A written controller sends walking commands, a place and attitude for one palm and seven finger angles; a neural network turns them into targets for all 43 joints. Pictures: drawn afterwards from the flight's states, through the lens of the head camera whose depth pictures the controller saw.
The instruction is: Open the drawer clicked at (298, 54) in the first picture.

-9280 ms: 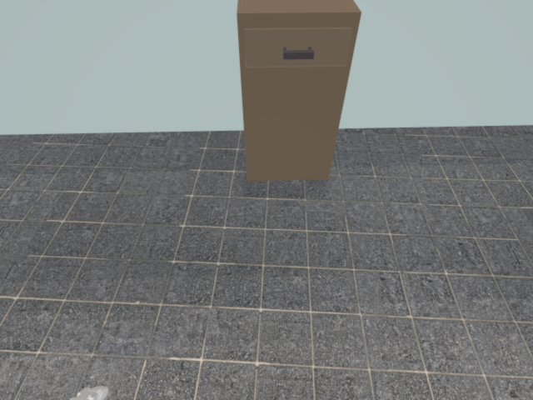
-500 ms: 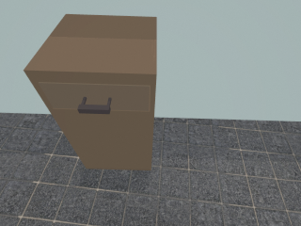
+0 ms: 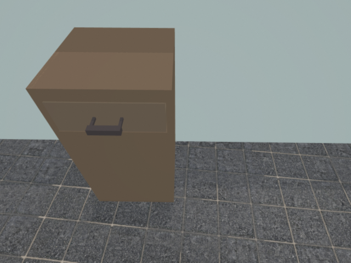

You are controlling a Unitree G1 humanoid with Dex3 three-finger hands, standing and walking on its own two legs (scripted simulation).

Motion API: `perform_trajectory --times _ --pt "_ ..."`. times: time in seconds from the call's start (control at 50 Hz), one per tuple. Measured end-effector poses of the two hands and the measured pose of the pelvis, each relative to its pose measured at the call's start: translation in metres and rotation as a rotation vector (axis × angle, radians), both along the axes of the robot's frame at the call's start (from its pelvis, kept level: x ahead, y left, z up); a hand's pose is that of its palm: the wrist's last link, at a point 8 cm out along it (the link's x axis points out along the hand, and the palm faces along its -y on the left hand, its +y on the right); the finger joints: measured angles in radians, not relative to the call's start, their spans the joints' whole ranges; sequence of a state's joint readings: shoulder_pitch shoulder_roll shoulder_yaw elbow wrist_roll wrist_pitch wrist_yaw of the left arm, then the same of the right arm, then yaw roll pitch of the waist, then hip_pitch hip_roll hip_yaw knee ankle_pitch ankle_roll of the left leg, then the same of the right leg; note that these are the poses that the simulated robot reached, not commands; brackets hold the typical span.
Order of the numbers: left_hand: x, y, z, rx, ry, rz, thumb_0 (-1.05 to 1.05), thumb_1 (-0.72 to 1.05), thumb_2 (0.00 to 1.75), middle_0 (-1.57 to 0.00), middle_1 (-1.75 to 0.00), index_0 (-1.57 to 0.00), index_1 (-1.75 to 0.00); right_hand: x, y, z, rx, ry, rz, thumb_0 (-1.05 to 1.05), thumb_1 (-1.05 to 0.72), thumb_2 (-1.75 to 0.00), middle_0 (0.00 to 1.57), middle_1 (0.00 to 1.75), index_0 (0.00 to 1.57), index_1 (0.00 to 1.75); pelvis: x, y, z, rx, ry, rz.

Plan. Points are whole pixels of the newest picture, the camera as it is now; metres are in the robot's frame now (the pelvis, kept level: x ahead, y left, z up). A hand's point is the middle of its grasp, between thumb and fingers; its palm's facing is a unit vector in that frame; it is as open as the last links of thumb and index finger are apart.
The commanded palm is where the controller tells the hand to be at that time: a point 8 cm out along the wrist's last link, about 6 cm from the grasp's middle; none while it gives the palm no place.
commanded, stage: come to a stop and stand still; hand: left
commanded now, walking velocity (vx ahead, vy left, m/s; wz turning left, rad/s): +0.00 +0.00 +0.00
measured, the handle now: (105, 125) +0.54 +0.28 -0.05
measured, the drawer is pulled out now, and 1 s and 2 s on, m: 0.00 0.00 0.00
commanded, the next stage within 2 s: look again from close up in 0.42 s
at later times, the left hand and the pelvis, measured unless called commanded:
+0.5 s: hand out of the picture -0.06 +0.12 -0.17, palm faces +0.08 -0.99 -0.11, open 7.4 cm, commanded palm none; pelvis -0.01 -0.01 +0.00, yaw +0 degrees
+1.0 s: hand out of the picture +0.03 +0.22 -0.17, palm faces +0.04 -0.97 -0.23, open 7.4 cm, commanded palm none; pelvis -0.02 +0.03 +0.00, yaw +0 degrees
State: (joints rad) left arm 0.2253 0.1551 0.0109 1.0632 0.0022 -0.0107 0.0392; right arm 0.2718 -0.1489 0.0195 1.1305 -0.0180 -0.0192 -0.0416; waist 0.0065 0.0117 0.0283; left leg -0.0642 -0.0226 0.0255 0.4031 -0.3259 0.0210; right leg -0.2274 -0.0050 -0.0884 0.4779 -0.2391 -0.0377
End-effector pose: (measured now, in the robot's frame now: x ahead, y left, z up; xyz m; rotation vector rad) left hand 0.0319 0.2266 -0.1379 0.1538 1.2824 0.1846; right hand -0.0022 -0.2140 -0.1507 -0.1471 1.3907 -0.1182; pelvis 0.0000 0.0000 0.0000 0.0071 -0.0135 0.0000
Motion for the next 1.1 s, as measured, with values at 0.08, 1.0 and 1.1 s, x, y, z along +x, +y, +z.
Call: perform_trajectory --times 0.08,1.0,1.1 --pt "-0.021 -0.005 -0.001 -0.005 0.038 0.005 0.00 0.95 0.90 -0.20 -0.30 -0.20 -0.30 -0.015 0.001 0.000 0.014 0.024 -0.004 0.01 -0.91 -0.90 0.20 0.30 0.20 0.30 -0.005 -0.004 0.001 -0.002 -0.005 0.001" --pt "-0.014 0.044 0.001 0.019 -0.075 -0.027 0.00 0.91 0.90 -0.19 -0.29 -0.19 -0.30 0.005 0.008 0.013 -0.060 -0.141 0.015 0.01 -0.91 -0.90 0.20 0.30 0.20 0.30 -0.023 0.031 -0.001 -0.021 -0.025 -0.002" --pt "-0.028 0.042 -0.003 -0.006 -0.030 -0.025 0.00 0.91 0.90 -0.19 -0.29 -0.19 -0.30 -0.004 0.021 0.012 -0.047 -0.111 0.013 0.01 -0.91 -0.90 0.20 0.30 0.20 0.30 -0.025 0.039 0.000 -0.021 -0.026 -0.005"
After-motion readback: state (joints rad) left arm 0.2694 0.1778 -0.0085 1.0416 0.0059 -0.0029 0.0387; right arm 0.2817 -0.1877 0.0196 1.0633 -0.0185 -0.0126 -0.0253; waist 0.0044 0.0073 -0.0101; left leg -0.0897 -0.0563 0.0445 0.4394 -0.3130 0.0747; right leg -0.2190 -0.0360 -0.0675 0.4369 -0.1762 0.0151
